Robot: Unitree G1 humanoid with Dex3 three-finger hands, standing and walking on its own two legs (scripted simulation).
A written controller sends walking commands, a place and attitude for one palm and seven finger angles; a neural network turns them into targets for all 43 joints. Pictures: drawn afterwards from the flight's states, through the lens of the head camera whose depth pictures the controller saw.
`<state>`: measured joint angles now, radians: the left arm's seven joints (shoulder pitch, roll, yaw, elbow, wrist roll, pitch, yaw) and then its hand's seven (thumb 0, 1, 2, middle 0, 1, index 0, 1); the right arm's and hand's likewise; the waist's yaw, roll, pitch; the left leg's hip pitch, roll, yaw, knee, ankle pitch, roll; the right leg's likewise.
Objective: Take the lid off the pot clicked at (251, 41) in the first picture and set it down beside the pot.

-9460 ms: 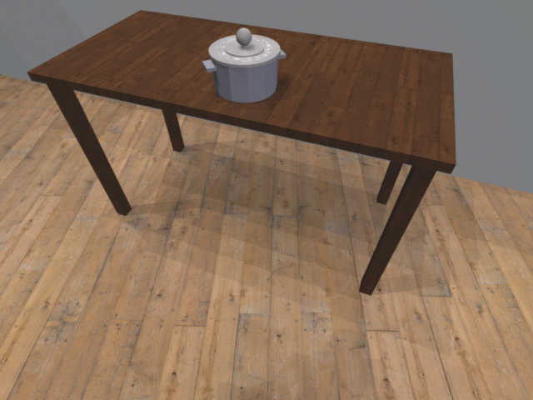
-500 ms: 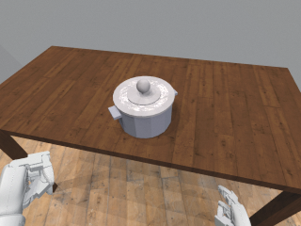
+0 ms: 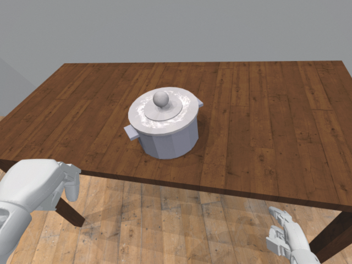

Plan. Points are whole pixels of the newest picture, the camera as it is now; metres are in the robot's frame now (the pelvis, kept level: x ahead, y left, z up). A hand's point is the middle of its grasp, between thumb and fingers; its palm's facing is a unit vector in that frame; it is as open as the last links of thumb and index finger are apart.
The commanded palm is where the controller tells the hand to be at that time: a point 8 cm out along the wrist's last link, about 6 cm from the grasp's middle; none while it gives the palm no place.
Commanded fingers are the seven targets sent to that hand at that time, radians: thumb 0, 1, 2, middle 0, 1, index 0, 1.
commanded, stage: reach forward and open the fingers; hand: left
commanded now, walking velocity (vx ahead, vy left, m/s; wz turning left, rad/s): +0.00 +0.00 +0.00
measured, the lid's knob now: (160, 99) +0.50 +0.10 +0.13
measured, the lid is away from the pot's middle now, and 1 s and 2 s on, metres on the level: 0.00 0.00 0.00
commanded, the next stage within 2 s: move the open hand above the knob in 0.70 s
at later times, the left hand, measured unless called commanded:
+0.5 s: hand (50, 162) +0.24 +0.25 +0.19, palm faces -0.08 +0.04 -1.00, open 9.1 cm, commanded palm +0.21 +0.24 +0.25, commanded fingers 0.00 -0.35 1.54 -0.84 -0.08 -0.84 -0.08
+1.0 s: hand (69, 131) +0.28 +0.22 +0.22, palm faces -0.06 +0.05 -1.00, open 10.1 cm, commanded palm +0.26 +0.22 +0.28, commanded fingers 0.00 -0.35 1.56 -0.85 -0.08 -0.85 -0.08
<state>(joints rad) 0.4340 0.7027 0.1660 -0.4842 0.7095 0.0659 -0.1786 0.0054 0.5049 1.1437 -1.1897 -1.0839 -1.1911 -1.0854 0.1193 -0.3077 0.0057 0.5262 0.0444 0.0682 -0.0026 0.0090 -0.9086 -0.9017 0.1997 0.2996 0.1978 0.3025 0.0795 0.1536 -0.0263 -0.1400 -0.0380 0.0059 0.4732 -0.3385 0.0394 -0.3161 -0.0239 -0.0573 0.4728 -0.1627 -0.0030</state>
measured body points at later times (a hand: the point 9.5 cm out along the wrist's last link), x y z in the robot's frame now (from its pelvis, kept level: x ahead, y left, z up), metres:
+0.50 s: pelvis -0.04 +0.00 +0.00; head -0.04 -0.06 +0.45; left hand +0.23 +0.24 +0.25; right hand +0.17 -0.23 -0.10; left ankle -0.06 +0.09 -0.74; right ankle +0.05 -0.12 -0.74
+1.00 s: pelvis -0.05 -0.01 +0.00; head -0.05 -0.08 +0.44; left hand +0.28 +0.22 +0.27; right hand +0.16 -0.24 -0.10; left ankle -0.06 +0.09 -0.74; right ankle +0.05 -0.12 -0.74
